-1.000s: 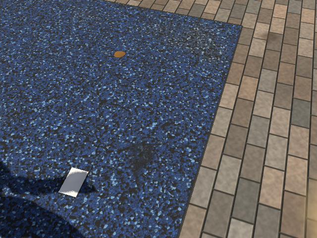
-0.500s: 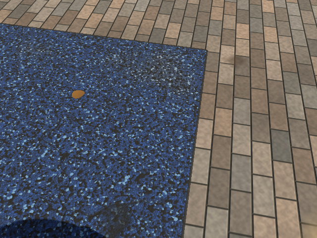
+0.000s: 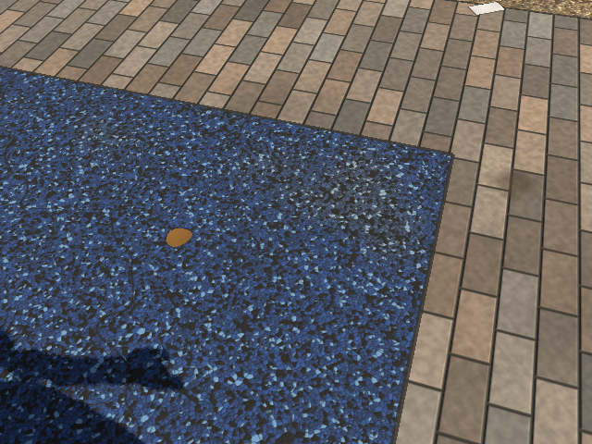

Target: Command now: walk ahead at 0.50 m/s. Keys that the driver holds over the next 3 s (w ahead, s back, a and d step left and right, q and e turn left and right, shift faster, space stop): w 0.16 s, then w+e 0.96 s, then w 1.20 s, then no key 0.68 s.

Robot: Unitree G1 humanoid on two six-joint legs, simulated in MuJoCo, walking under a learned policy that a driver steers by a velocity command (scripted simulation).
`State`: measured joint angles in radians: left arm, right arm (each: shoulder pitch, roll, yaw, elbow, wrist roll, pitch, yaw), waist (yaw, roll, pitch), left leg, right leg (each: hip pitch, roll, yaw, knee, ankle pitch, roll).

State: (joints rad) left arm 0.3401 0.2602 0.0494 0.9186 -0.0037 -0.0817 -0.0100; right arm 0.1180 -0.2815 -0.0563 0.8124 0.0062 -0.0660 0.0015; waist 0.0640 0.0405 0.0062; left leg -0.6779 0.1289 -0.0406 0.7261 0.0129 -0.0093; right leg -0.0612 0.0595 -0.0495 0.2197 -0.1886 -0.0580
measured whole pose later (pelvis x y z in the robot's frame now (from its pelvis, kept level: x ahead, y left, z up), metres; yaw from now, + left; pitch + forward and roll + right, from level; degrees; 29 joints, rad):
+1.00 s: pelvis +0.55 -0.05 +0.00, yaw -25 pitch +1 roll +1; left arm 0.32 0.26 0.08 0.79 -0.01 -0.05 0.00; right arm 0.05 -0.30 -0.07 0.78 -0.01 -0.10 -0.01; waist 0.05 0.03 0.04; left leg -0.64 0.11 -0.08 0.87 -0.17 -0.05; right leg -0.18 0.11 0.07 0.34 -0.17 -0.11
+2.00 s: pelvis +1.01 -0.34 +0.00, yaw -35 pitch +2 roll -1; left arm 0.35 0.27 0.06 0.82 0.00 -0.08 -0.02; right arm 0.14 -0.31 -0.05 0.82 0.00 -0.07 0.01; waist 0.05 0.05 0.00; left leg -0.67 0.13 -0.04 0.88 -0.10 -0.02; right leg -0.12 0.06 -0.04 0.26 -0.17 -0.06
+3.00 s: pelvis +1.35 -0.54 -0.02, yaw -34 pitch +0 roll +0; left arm 0.09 0.22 0.04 0.92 0.00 -0.02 0.01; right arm 0.22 -0.25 -0.03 1.01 -0.01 0.01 -0.03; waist -0.02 0.00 0.02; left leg -0.12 0.02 0.01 0.49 -0.38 -0.02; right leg -0.35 0.02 -0.02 0.52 -0.18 -0.03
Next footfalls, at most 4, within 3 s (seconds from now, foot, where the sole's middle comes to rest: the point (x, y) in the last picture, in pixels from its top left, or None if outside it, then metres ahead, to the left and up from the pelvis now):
0.18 left None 0.29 0.15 -0.79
0.74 right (386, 421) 0.56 -0.12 -0.79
1.22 left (357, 291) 0.90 -0.05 -0.79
1.72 right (492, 273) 0.98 -0.42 -0.79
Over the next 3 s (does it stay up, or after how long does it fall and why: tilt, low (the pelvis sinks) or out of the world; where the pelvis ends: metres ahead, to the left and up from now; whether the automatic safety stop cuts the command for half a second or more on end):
stays up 1.35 -0.54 -0.02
